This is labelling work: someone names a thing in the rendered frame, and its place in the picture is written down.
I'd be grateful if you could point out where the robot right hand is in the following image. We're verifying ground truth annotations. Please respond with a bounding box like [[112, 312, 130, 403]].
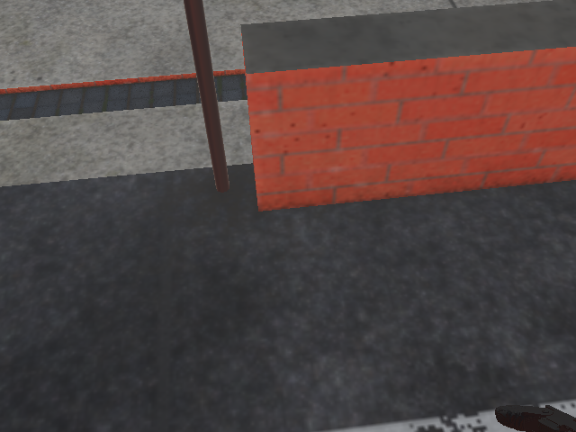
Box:
[[495, 405, 576, 432]]

